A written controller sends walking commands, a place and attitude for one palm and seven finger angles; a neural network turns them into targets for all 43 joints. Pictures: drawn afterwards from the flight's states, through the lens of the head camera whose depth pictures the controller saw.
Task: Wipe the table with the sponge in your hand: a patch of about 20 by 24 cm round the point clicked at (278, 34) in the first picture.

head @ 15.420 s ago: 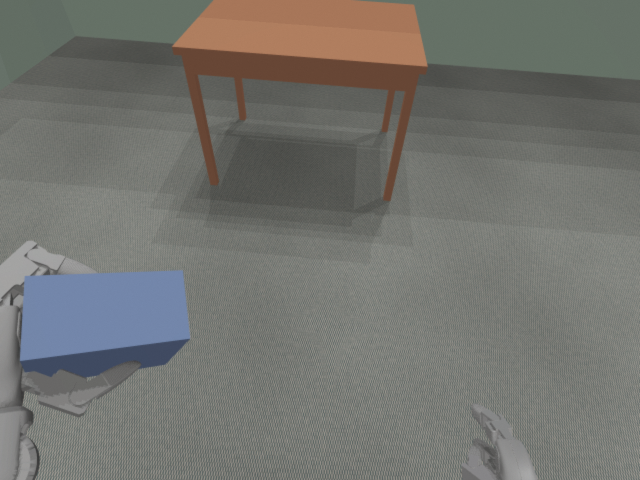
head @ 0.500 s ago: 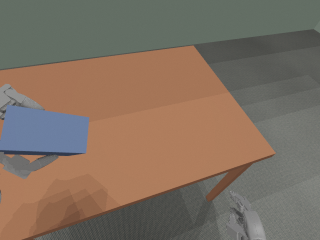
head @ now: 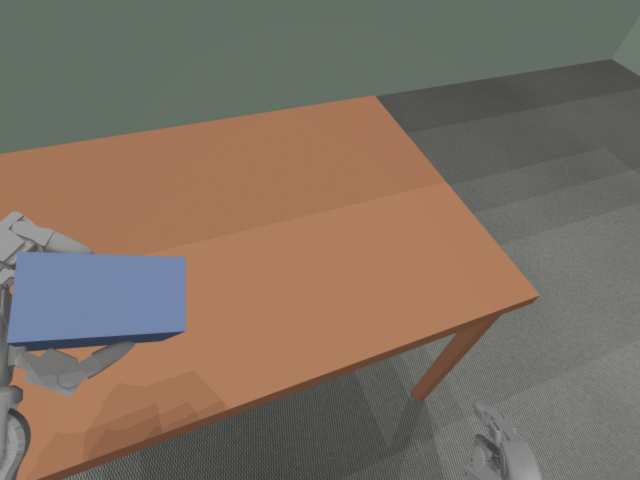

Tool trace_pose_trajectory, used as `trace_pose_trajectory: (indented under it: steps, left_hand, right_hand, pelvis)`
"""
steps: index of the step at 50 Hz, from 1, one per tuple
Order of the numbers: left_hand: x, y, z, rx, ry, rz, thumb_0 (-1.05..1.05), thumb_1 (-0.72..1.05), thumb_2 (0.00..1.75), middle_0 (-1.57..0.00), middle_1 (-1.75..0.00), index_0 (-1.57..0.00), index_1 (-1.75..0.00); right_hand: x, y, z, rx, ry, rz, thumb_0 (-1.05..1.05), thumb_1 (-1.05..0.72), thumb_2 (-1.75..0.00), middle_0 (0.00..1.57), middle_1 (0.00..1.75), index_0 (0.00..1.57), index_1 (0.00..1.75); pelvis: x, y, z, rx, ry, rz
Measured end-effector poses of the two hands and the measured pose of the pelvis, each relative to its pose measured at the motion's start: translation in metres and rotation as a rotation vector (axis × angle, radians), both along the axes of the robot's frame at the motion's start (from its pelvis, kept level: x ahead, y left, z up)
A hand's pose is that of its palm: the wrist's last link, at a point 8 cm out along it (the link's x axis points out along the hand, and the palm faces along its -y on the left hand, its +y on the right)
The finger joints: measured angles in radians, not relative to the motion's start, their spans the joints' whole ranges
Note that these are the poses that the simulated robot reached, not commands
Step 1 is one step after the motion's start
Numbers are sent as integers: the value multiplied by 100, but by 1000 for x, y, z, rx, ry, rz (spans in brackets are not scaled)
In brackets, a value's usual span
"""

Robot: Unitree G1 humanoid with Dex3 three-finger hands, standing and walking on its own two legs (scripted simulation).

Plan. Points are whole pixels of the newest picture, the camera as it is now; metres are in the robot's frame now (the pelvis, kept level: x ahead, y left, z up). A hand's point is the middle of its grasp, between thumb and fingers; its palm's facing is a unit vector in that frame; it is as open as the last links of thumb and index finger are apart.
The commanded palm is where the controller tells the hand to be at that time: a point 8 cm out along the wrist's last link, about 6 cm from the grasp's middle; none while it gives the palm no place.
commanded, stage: come to a stop and stand still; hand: left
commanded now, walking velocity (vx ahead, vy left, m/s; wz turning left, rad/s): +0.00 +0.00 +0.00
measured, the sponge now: (127, 304) +0.24 +0.22 +0.14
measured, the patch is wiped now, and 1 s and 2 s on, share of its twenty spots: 0.00 0.00 0.00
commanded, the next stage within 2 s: look again from close up in 0.08 s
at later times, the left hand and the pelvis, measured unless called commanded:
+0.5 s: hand (88, 280) +0.25 +0.25 +0.16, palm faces +0.34 -0.85 -0.40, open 10.8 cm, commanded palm +0.19 +0.29 +0.17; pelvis +0.03 +0.01 +0.00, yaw +0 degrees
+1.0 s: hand (128, 291) +0.24 +0.22 +0.16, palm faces +0.32 -0.87 -0.38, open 10.8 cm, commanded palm +0.18 +0.25 +0.17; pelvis +0.02 -0.03 +0.00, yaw -1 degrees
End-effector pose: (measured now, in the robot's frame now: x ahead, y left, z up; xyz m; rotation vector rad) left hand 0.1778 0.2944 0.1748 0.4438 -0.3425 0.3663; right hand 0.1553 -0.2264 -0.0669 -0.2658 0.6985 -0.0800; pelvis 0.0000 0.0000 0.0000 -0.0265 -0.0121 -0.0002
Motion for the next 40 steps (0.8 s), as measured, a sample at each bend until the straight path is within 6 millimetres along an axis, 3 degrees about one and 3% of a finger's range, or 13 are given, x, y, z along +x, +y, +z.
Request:
trace_pose_trajectory:
  steps: [4,9,18,28,40]
  left_hand:
    - [10,-8,-5,-13,22,-40,0,-56,102,-66,-136,-66,-135]
    - [23,-4,-11,5,77,-50,-1,-56,102,-66,-136,-66,-135]
    - [29,-3,0,28,63,-65,-1,-56,102,-66,-136,-66,-135]
    - [31,1,-5,9,89,-37,-1,-56,102,-66,-136,-66,-135]
    - [32,-10,-2,0,75,-48,-1,-56,102,-66,-135,-66,-135]
  right_hand:
    - [13,6,4,12,-24,7,1,-91,-90,20,30,20,30]
    - [27,12,8,24,-45,3,1,-91,-90,20,30,20,30]
    - [41,14,9,11,-31,9,1,-91,-90,20,30,20,30]
    - [45,12,8,7,-19,-4,1,-91,-90,20,30,20,30]
    - [38,5,8,25,-13,-16,1,-91,-90,20,30,20,30]
  pelvis:
    - [5,1,1,0,8,-4]
    - [11,1,2,0,13,-5]
    - [22,5,2,-2,22,-1]
    - [27,5,2,1,20,1]
    - [23,-6,3,6,17,-6]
